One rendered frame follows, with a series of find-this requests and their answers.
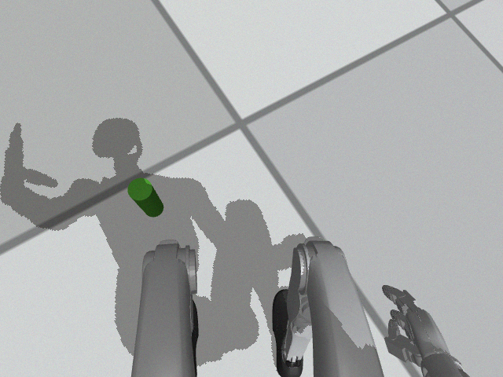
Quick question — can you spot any right robot arm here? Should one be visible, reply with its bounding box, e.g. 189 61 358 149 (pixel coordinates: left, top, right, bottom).
420 353 470 377

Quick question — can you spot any right robot foot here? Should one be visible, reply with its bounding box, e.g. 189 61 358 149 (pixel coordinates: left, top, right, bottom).
272 289 303 377

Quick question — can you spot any right robot hand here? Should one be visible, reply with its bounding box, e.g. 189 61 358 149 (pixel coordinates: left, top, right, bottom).
382 285 450 367

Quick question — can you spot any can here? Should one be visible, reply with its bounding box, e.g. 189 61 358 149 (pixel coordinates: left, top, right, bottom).
127 178 163 217

